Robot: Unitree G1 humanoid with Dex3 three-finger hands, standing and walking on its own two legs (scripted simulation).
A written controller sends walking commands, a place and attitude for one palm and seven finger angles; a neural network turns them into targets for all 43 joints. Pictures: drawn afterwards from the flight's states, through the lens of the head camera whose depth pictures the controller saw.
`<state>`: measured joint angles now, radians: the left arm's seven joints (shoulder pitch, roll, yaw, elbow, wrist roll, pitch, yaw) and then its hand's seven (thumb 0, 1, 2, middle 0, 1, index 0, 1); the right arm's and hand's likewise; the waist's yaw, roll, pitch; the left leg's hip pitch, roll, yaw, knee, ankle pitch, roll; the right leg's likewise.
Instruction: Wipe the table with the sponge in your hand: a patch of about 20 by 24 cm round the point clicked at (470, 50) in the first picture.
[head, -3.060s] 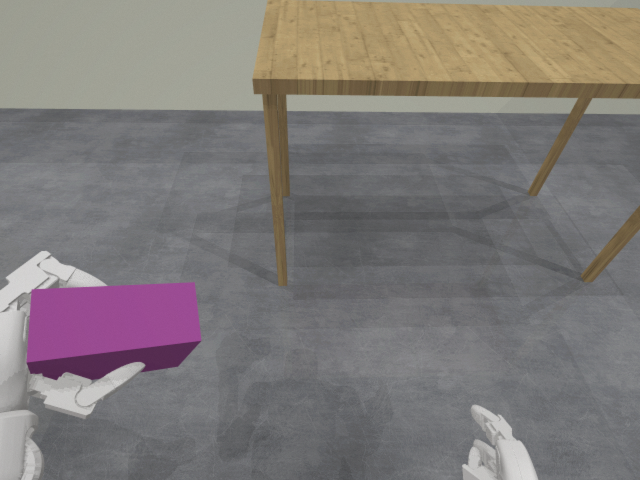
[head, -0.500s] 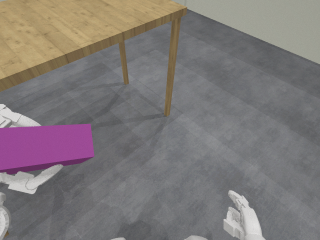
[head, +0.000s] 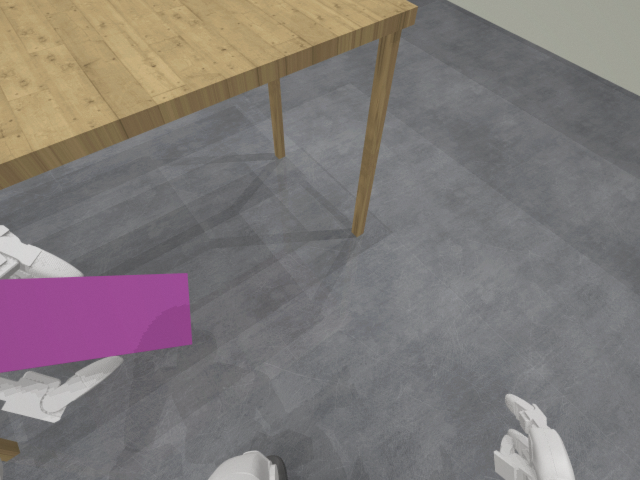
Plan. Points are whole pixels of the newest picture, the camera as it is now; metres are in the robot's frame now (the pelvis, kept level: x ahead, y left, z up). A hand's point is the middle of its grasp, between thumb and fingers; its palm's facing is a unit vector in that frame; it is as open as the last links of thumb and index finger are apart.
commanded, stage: turn to face it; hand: left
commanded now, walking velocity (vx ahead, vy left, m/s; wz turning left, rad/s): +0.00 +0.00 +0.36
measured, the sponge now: (120, 319) +0.23 +0.19 +0.15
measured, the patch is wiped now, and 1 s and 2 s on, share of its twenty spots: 0.00 0.00 0.00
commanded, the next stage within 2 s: take the last steps up to it in 0.32 s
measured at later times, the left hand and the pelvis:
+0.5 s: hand (60, 400) +0.16 +0.20 +0.18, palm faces +0.56 -0.74 -0.38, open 10.0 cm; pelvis -0.01 -0.07 +0.00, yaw +10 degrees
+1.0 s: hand out of the picture +0.10 +0.22 +0.19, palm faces +0.62 -0.65 -0.43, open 10.0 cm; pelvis -0.03 -0.07 +0.01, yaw +16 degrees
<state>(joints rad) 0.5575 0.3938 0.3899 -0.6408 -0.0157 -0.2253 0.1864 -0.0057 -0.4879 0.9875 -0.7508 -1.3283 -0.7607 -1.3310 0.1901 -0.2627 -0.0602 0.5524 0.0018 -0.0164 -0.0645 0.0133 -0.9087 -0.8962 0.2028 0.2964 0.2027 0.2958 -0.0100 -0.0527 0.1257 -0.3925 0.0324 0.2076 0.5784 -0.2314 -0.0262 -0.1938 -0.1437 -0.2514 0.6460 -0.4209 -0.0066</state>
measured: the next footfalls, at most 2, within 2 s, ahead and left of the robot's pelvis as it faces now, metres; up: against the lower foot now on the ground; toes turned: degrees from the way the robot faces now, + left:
left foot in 0.02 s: +0.12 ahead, +0.11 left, +0.00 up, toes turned +10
right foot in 0.34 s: +0.05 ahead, -0.18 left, +0.00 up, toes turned +1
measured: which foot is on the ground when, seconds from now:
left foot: up 0.00-0.00, down 0.02-0.36, up 0.38-0.66, down 0.68-1.00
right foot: down 0.00-0.02, up 0.04-0.32, down 0.34-0.70, up 0.72-1.00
